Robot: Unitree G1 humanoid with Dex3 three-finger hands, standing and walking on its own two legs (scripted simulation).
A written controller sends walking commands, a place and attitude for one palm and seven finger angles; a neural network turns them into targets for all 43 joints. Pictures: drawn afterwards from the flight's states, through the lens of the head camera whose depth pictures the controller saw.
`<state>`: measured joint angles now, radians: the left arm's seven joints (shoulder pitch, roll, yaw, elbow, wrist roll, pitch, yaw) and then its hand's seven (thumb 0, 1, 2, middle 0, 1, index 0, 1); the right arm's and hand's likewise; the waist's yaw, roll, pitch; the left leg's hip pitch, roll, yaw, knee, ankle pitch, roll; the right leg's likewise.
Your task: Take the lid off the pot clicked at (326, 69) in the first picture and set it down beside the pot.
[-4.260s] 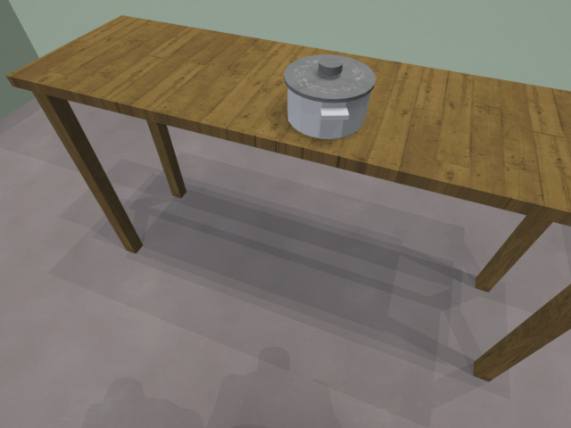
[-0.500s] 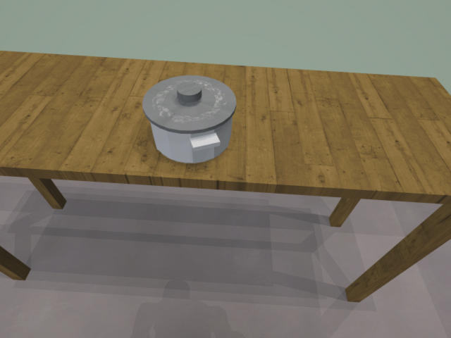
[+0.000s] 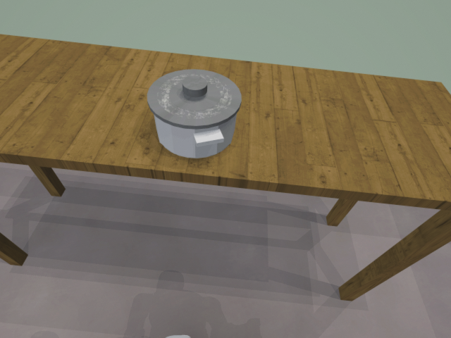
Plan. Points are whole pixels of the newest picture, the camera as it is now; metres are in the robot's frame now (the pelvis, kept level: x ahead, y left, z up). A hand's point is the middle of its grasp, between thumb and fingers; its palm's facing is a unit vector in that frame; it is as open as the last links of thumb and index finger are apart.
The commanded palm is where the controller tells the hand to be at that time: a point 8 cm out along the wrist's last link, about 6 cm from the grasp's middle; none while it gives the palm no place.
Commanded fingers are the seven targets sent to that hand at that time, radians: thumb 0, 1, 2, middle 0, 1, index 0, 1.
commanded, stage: shuffle to correct the standing spot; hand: left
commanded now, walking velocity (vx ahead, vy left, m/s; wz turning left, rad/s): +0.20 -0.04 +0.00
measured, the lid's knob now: (194, 86) +0.53 +0.12 +0.16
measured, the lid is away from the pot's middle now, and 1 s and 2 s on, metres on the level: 0.00 0.00 0.00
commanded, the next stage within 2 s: come to a stop and stand still in 0.22 s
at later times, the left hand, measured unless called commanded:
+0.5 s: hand out of the picture +0.09 +0.17 -0.17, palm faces +0.01 -0.98 -0.19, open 7.4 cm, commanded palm none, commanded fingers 0.00 0.90 0.90 -0.20 -0.30 -0.20 -0.30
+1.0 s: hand out of the picture +0.12 +0.17 -0.17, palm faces -0.01 -0.98 -0.22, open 7.4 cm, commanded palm none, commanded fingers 0.00 0.90 0.90 -0.20 -0.30 -0.20 -0.30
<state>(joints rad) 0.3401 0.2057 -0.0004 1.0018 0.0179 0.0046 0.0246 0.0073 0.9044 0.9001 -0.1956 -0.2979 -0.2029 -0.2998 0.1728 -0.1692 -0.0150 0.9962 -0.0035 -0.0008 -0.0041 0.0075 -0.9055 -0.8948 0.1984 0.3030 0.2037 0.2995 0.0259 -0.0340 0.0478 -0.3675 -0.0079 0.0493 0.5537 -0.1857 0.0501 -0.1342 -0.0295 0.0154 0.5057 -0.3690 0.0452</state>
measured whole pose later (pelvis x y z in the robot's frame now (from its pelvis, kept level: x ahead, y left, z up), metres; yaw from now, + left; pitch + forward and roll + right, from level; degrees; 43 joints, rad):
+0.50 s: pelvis +0.05 -0.01 +0.00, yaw -1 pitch +0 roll +0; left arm 0.24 0.18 0.03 1.00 0.00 0.01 0.02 0.01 0.91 0.90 -0.19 -0.30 -0.20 -0.30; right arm 0.27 -0.14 -0.02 1.03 -0.02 -0.03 -0.04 0.01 -0.91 -0.89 0.20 0.30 0.20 0.30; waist -0.01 -0.03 0.09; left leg -0.28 -0.01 0.07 0.53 -0.25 0.05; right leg -0.34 -0.03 -0.03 0.80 -0.46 -0.01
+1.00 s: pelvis +0.07 -0.01 +0.00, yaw +0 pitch +0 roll +0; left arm 0.24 0.18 -0.01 0.98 0.01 0.02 0.03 0.01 0.90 0.90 -0.20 -0.30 -0.20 -0.30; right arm 0.24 -0.19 -0.02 0.96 -0.02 0.01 -0.01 0.01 -0.91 -0.90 0.20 0.30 0.20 0.30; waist -0.01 0.02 0.03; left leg -0.27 0.00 0.05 0.58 -0.31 0.03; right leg -0.26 -0.03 -0.03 0.56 -0.31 0.01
